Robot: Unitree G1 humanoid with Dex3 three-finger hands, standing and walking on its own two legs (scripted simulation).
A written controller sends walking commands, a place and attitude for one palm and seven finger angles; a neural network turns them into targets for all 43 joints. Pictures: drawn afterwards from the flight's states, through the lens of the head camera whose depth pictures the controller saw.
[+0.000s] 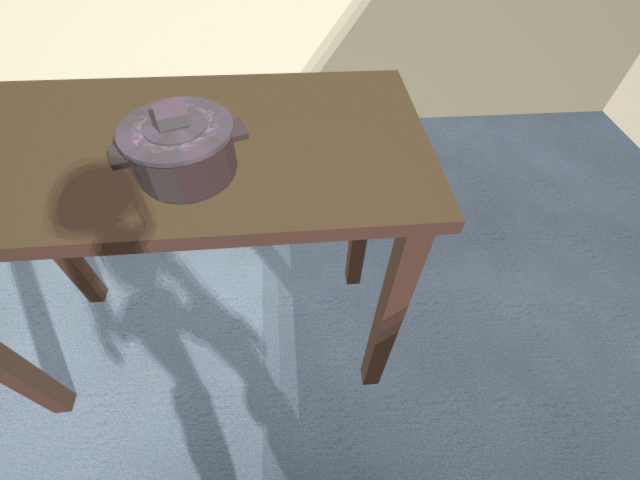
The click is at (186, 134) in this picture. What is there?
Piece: lid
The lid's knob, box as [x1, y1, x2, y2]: [152, 98, 191, 131]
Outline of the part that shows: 182,98 152,104 160,131 191,124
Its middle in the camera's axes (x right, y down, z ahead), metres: -0.22 -0.18 +0.58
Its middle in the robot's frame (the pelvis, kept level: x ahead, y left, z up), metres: +0.57 +0.26 +0.14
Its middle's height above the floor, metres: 0.91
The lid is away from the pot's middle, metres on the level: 0.00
